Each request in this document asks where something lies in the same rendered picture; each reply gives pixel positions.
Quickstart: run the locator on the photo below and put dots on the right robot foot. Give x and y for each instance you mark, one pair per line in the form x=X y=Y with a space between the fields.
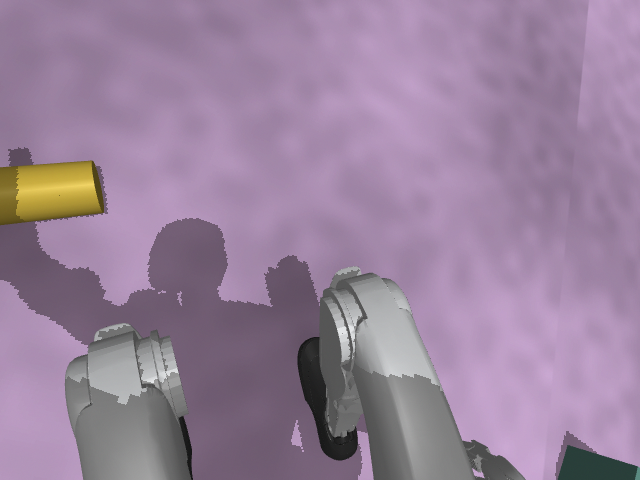
x=314 y=390

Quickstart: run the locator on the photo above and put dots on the right robot hand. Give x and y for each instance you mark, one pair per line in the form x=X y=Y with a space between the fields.
x=493 y=467

